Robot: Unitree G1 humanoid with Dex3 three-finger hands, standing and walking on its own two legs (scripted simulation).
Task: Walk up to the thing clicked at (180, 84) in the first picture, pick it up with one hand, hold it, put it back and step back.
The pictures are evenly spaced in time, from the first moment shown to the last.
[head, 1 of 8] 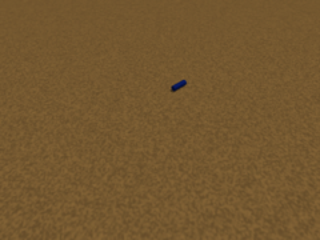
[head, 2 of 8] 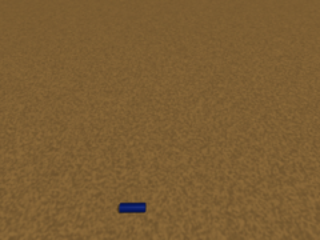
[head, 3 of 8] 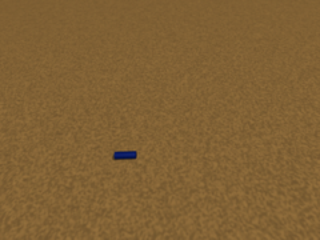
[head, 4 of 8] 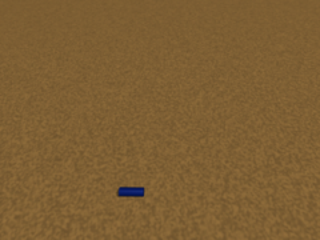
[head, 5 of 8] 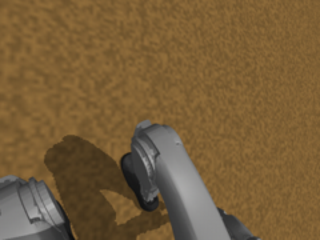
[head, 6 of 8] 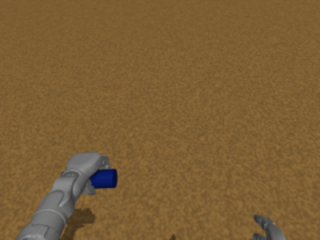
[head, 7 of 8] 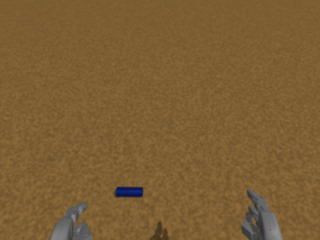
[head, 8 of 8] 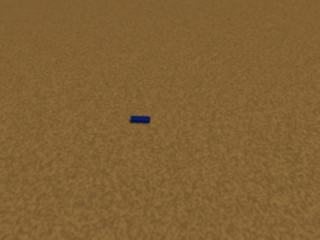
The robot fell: no
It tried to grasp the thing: yes
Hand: left
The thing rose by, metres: 0.68
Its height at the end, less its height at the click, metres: +0.00
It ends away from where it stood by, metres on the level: 0.00
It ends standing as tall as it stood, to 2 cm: yes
